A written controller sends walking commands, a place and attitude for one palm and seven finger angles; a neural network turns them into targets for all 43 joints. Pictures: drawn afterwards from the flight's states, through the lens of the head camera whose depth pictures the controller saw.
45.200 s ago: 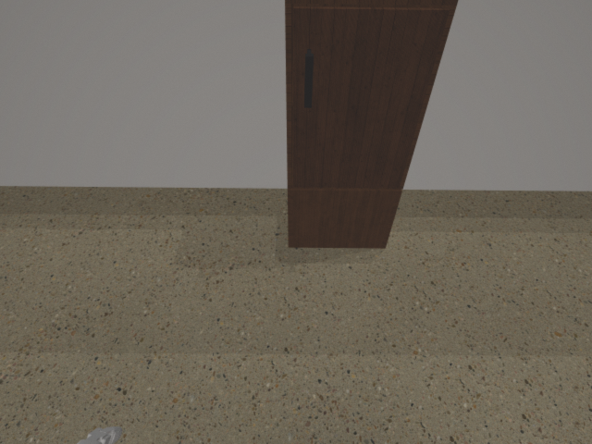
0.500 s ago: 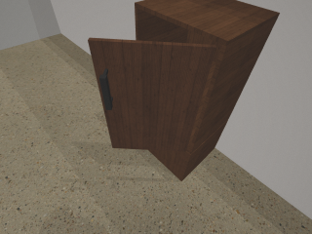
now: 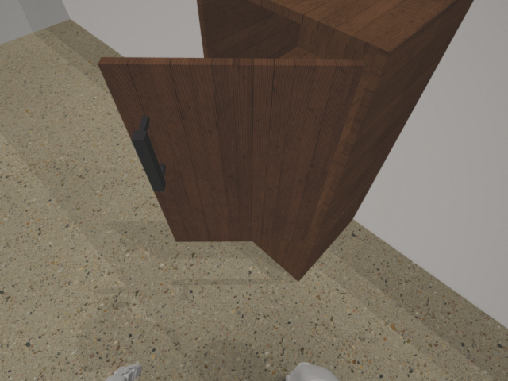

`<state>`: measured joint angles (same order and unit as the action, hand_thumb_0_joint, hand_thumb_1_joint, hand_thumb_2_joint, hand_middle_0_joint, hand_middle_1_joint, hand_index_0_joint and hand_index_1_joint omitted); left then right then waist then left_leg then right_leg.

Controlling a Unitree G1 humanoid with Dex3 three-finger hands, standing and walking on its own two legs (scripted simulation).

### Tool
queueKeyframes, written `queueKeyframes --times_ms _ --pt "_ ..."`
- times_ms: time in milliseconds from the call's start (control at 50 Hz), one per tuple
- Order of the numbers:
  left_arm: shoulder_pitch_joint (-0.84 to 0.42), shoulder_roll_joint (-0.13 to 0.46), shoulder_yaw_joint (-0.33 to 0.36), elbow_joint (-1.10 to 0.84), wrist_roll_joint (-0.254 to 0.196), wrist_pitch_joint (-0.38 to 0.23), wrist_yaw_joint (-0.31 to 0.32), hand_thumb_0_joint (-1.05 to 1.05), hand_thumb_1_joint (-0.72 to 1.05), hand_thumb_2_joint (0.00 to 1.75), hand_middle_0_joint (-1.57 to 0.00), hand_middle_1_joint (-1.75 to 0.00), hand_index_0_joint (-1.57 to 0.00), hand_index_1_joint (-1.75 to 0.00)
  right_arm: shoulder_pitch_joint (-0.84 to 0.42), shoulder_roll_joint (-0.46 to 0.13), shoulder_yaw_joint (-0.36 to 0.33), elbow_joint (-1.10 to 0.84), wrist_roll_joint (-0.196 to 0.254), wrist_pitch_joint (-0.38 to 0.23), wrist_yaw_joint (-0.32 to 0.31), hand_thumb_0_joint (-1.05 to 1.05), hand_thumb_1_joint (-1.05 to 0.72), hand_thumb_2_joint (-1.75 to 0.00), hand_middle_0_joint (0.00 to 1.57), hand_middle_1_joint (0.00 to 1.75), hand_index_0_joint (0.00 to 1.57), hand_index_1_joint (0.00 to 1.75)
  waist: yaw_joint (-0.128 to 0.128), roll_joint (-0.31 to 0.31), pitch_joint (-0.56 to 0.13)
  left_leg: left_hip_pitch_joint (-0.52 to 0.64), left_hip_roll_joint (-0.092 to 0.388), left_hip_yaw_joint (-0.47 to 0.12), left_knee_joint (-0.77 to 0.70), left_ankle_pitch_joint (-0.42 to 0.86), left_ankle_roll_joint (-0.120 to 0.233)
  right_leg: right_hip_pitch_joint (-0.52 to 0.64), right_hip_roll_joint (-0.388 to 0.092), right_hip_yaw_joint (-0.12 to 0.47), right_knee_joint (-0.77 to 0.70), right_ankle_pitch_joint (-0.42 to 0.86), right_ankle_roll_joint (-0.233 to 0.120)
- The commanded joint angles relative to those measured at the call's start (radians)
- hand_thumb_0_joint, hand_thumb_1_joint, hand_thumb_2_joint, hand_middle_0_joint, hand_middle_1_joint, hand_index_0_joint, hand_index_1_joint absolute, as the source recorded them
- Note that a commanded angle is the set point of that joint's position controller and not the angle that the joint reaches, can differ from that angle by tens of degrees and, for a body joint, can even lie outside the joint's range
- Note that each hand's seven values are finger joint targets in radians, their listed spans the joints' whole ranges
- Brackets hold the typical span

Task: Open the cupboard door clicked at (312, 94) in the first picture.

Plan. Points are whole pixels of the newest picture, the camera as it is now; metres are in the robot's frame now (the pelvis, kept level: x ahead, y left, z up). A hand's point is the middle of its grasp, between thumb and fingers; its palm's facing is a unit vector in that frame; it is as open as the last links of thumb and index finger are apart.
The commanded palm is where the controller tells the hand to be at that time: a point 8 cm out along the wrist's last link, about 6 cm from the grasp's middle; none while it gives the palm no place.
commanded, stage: come to a stop and stand still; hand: left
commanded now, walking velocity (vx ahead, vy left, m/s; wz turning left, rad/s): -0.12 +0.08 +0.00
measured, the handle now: (152, 155) +0.48 +0.21 +0.03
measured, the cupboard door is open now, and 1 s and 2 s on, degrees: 44 44 44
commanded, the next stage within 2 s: look again from close up in 1.34 s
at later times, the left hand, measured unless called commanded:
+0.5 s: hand out of the picture +0.00 +0.24 -0.19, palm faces +0.09 -0.97 -0.21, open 7.3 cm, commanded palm none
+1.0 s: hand out of the picture -0.10 +0.22 -0.17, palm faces +0.00 -0.99 -0.15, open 7.4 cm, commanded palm none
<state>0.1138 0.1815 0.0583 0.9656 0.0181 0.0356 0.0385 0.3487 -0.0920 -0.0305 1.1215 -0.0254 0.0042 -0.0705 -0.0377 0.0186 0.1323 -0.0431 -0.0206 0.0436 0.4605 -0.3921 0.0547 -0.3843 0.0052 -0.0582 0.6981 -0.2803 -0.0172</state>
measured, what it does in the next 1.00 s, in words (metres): walks backwards: right foot, then left foot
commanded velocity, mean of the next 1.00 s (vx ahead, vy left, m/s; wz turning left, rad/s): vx -0.02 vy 0.03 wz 0.00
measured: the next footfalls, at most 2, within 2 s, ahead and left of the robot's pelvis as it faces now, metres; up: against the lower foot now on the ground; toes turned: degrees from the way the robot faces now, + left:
right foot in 0.02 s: +0.09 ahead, -0.12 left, +0.00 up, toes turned -3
left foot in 0.42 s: +0.00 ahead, +0.14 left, +0.00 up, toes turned +2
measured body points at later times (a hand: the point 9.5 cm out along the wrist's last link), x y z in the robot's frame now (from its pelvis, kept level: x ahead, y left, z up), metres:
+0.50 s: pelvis -0.04 +0.04 +0.00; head -0.03 +0.07 +0.44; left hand -0.01 +0.29 -0.17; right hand +0.04 -0.20 -0.14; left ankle -0.04 +0.14 -0.74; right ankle +0.02 -0.11 -0.72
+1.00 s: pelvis -0.10 +0.06 +0.01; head -0.11 +0.07 +0.46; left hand -0.10 +0.27 -0.16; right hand -0.10 -0.16 -0.15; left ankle -0.04 +0.14 -0.73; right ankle -0.11 -0.08 -0.73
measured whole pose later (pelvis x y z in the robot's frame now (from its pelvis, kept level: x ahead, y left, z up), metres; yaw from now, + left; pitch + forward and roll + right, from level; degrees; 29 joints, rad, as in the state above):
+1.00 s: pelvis -0.10 +0.06 +0.01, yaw -1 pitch -3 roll +0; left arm 0.31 0.13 -0.01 1.11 0.02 0.01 0.04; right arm 0.27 -0.14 -0.01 1.15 -0.01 0.02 -0.02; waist -0.01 -0.02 0.01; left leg -0.21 -0.03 0.08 0.40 -0.14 0.06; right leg -0.13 -0.04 -0.01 0.42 -0.25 0.03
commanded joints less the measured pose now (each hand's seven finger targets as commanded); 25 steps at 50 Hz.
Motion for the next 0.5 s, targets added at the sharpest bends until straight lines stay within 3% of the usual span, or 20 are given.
queueKeyframes --times_ms 0,20,40,60,80,100,160,180,260,300,340,360,380,400,420,440,460,480 --pt "0.244 0.161 0.034 0.017 0.012 -0.044 0.011 0.0 0.9 0.9 -0.2 -0.3 -0.2 -0.3 0.092 -0.156 -0.051 -0.055 0.027 -0.003 0.011 0.0 -0.9 -0.9 0.2 0.3 0.2 0.3 0.084 -0.148 -0.267 -0.175 0.076 -0.042 0.475 0.526 -0.053 0.432 -0.26 0.224 -0.238 0.922 -0.11" --pt "0.272 0.186 0.035 0.029 0.002 -0.047 0.014 0.0 0.9 0.9 -0.2 -0.3 -0.2 -0.3 0.071 -0.133 -0.054 -0.077 0.032 0.003 0.014 0.0 -0.9 -0.9 0.2 0.3 0.2 0.3 0.086 -0.216 -0.313 -0.283 -0.043 -0.031 0.683 -0.232 -0.072 0.47 -0.45 0.368 -0.205 1.327 -0.244" --pt "0.23 0.168 0.027 0.012 -0.003 -0.048 0.018 0.0 0.9 0.9 -0.2 -0.3 -0.2 -0.3 0.042 -0.13 -0.053 -0.085 0.028 0.014 0.009 0.0 -0.9 -0.9 0.2 0.3 0.2 0.3 0.067 -0.164 -0.251 -0.304 -0.013 -0.117 0.721 -0.248 -0.062 0.367 -0.448 0.306 -0.25 1.19 -0.266" --pt "0.162 0.144 0.022 -0.002 0.0 -0.039 0.02 0.0 0.9 0.9 -0.2 -0.3 -0.2 -0.3 -0.014 -0.109 -0.052 -0.083 0.024 0.029 0.014 0.0 -0.9 -0.9 0.2 0.3 0.2 0.3 0.062 -0.129 -0.17 -0.32 0.013 -0.114 0.761 -0.223 -0.067 0.258 -0.406 0.273 -0.278 1.017 -0.257" --pt "0.108 0.137 0.021 -0.018 0.001 -0.029 0.021 0.0 0.9 0.9 -0.2 -0.3 -0.2 -0.3 -0.026 -0.111 -0.054 -0.086 0.02 0.041 0.018 0.0 -0.9 -0.9 0.2 0.3 0.2 0.3 0.042 -0.1 -0.134 -0.334 0.02 -0.107 0.789 -0.185 -0.073 0.204 -0.37 0.253 -0.291 0.906 -0.243" --pt "0.091 0.129 0.015 -0.028 0.002 -0.03 0.021 0.0 0.9 0.9 -0.2 -0.3 -0.2 -0.3 -0.041 -0.117 -0.051 -0.085 0.016 0.047 0.024 0.0 -0.9 -0.9 0.2 0.3 0.2 0.3 0.036 -0.113 -0.104 -0.345 0.031 -0.106 0.786 -0.153 -0.081 0.153 -0.345 0.224 -0.307 0.843 -0.222" --pt "0.079 0.144 0.016 -0.044 0.006 -0.033 0.016 0.0 0.9 0.9 -0.2 -0.3 -0.2 -0.3 -0.037 -0.135 -0.052 -0.092 0.01 0.06 0.041 0.0 -0.9 -0.9 0.2 0.3 0.2 0.3 0.023 -0.155 -0.134 -0.336 0.032 -0.081 0.712 -0.074 -0.101 0.128 -0.297 0.176 -0.338 0.633 -0.184" --pt "0.082 0.151 0.018 -0.044 0.009 -0.032 0.015 0.0 0.9 0.9 -0.2 -0.3 -0.2 -0.3 -0.05 -0.137 -0.052 -0.095 0.009 0.06 0.045 0.0 -0.9 -0.9 0.2 0.3 0.2 0.3 0.029 -0.14 -0.138 -0.319 0.036 -0.069 0.667 -0.064 -0.103 0.115 -0.29 0.178 -0.343 0.579 -0.183" --pt "0.11 0.174 0.03 -0.053 0.019 -0.028 0.006 0.0 0.9 0.9 -0.2 -0.3 -0.2 -0.3 -0.098 -0.145 -0.045 -0.132 0.008 0.044 0.055 0.0 -0.9 -0.9 0.2 0.3 0.2 0.3 0.053 -0.186 -0.152 -0.296 0.032 -0.034 0.459 -0.062 -0.101 0.143 -0.274 0.223 -0.361 0.352 -0.172" --pt "0.123 0.184 0.032 -0.053 0.021 -0.024 0.002 0.0 0.9 0.9 -0.2 -0.3 -0.2 -0.3 -0.113 -0.144 -0.04 -0.146 0.013 0.031 0.055 0.0 -0.9 -0.9 0.2 0.3 0.2 0.3 0.061 -0.199 -0.156 -0.257 0.026 -0.014 0.322 -0.058 -0.094 0.149 -0.266 0.237 -0.349 0.307 -0.166" --pt "0.112 0.185 0.033 -0.051 0.015 -0.02 -0.002 0.0 0.9 0.9 -0.2 -0.3 -0.2 -0.3 -0.067 -0.145 -0.037 -0.135 0.015 0.02 0.052 0.0 -0.9 -0.9 0.2 0.3 0.2 0.3 0.033 -0.211 -0.181 -0.157 0.018 0.003 0.134 0.039 -0.088 0.129 -0.247 0.228 -0.316 0.247 -0.127" --pt "0.104 0.177 0.03 -0.05 0.008 -0.015 -0.003 0.0 0.9 0.9 -0.2 -0.3 -0.2 -0.3 -0.035 -0.15 -0.036 -0.122 0.017 0.014 0.051 0.0 -0.9 -0.9 0.2 0.3 0.2 0.3 0.015 -0.195 -0.183 -0.06 0.017 0.008 0.01 0.125 -0.083 0.068 -0.226 0.208 -0.292 0.167 -0.089" --pt "0.109 0.147 0.021 -0.054 0.002 -0.011 -0.005 0.0 0.9 0.9 -0.2 -0.3 -0.2 -0.3 -0.022 -0.181 -0.039 -0.12 0.018 0.005 0.05 0.0 -0.9 -0.9 0.2 0.3 0.2 0.3 0.008 -0.083 -0.18 0.004 0.068 -0.051 -0.07 0.151 -0.071 0.007 -0.171 0.166 -0.228 0.053 -0.046" --pt "0.121 0.091 0.012 -0.067 -0.005 -0.002 -0.008 0.0 0.9 0.9 -0.2 -0.3 -0.2 -0.3 -0.048 -0.249 -0.048 -0.14 0.006 -0.002 0.049 0.0 -0.9 -0.9 0.2 0.3 0.2 0.3 0.018 0.157 -0.135 -0.07 0.249 -0.281 -0.177 0.158 -0.005 -0.065 -0.064 0.077 -0.109 -0.111 0.017" --pt "0.083 0.069 0.006 -0.068 -0.003 0.007 -0.003 0.0 0.9 0.9 -0.2 -0.3 -0.2 -0.3 -0.117 -0.288 -0.045 -0.167 -0.004 0.005 0.049 0.0 -0.9 -0.9 0.2 0.3 0.2 0.3 0.019 0.253 -0.054 -0.297 0.361 -0.374 -0.275 0.131 0.074 -0.009 -0.027 0.04 0.035 -0.224 0.041" --pt "0.083 0.081 0.007 -0.051 0.004 0.015 0.001 0.0 0.9 0.9 -0.2 -0.3 -0.2 -0.3 -0.188 -0.251 -0.032 -0.175 -0.007 0.003 0.047 0.0 -0.9 -0.9 0.2 0.3 0.2 0.3 0.039 0.204 -0.025 -0.415 0.334 -0.339 -0.318 0.082 0.099 0.068 -0.049 0.101 0.126 -0.202 0.039" --pt "0.122 0.085 0.008 -0.028 0.008 0.019 -0.002 0.0 0.9 0.9 -0.2 -0.3 -0.2 -0.3 -0.232 -0.229 -0.022 -0.178 -0.003 -0.001 0.043 0.0 -0.9 -0.9 0.2 0.3 0.2 0.3 0.073 0.186 -0.01 -0.436 0.289 -0.271 -0.315 0.085 0.092 0.093 -0.052 0.111 0.172 -0.16 0.038" --pt "0.163 0.077 0.005 -0.014 0.011 0.017 -0.007 0.0 0.9 0.9 -0.2 -0.3 -0.2 -0.3 -0.241 -0.223 -0.019 -0.185 -0.003 -0.003 0.039 0.0 -0.9 -0.9 0.2 0.3 0.2 0.3 0.088 0.165 -0.01 -0.408 0.262 -0.24 -0.271 0.151 0.09 0.082 -0.042 0.095 0.198 -0.138 0.032"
